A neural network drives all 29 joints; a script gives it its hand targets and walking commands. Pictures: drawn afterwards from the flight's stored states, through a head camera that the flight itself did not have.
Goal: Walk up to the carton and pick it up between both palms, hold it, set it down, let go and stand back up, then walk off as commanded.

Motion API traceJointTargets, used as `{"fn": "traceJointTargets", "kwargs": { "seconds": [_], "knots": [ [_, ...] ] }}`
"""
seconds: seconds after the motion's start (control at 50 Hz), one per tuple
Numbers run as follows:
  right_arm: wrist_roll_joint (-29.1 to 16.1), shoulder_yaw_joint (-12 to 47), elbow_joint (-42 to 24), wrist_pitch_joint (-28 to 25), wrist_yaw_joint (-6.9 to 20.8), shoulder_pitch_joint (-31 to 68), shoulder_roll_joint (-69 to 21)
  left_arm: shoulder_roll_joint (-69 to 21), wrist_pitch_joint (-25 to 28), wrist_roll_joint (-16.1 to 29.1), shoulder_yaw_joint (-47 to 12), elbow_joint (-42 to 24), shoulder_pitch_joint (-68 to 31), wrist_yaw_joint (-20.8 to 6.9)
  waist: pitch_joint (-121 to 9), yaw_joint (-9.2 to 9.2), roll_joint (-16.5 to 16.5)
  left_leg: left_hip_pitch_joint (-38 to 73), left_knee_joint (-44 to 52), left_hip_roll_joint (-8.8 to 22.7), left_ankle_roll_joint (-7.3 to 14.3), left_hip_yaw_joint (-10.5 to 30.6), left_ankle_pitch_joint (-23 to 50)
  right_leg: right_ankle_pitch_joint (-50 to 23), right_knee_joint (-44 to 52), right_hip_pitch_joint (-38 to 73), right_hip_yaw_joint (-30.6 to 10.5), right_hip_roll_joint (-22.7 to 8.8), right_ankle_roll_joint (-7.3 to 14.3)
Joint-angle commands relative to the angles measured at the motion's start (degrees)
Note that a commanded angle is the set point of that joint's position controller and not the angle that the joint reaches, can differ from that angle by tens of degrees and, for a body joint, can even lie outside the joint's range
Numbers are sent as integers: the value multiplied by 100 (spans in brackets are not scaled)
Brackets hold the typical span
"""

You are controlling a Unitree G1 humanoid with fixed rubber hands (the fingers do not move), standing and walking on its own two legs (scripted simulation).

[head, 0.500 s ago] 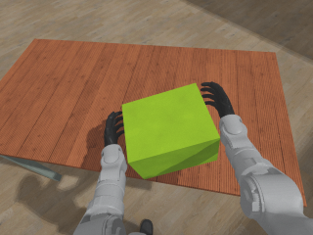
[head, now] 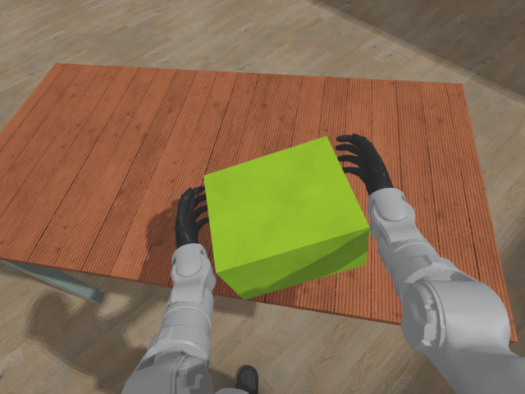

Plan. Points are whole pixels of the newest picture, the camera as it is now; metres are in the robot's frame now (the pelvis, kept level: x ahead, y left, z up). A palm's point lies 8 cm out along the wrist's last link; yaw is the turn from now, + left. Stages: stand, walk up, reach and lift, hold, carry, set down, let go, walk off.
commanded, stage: set down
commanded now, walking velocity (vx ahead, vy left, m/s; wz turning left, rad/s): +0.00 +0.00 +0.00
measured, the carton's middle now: (284, 220) +0.38 +0.07 -0.03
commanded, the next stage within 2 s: none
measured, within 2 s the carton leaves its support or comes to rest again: rests again in 0.58 s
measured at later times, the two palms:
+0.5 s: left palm (194, 236) +0.32 +0.21 -0.01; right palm (379, 191) +0.44 -0.09 +0.01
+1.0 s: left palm (196, 237) +0.32 +0.20 -0.01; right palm (381, 196) +0.43 -0.09 +0.00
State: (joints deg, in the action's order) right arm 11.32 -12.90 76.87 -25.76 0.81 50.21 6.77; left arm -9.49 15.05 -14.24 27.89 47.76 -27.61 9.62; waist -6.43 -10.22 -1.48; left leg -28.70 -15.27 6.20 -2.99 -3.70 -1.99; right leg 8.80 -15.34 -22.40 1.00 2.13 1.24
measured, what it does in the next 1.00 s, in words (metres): stands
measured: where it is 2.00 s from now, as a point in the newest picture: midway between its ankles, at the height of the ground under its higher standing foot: outside the picture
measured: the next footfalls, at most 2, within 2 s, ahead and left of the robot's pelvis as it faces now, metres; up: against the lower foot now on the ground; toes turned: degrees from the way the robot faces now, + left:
none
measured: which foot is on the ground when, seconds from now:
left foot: down 0.00-1.00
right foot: down 0.00-1.00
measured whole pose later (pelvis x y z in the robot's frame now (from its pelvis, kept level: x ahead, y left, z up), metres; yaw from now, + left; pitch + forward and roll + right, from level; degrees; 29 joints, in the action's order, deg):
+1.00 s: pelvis +0.00 +0.00 -0.01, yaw -1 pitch +19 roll -1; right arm 13.7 -17.2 76.1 -28.4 1.3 47.3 6.8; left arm -11.9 22.8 -18.0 32.5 47.2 -28.1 7.6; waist -7.1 -10.4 0.1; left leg -33.6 -18.9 6.5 -2.6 -4.5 -3.6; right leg 10.9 -20.4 -28.4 0.3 2.2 1.3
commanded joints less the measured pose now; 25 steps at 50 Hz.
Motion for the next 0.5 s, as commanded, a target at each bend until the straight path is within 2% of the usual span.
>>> {"fn": "traceJointTargets", "kwargs": {
  "seconds": [0.0, 0.48],
  "knots": [
    [446, 779, -3, 106, 500, 1922, -2832, -2210, 533, -379, -1735, -687, -2874, -582, -2815, -60, 434, 1922, -503, -419, 182, -396, 2011, -1025, 15, 723, 162, 140, -104],
    [575, 804, -164, -110, 505, 1679, -2806, -2048, 684, -596, -1269, -212, -2105, -710, -2518, -213, 654, 1325, -592, -457, 301, -496, 1925, -1248, -206, 746, 87, 67, -167]
  ]
}}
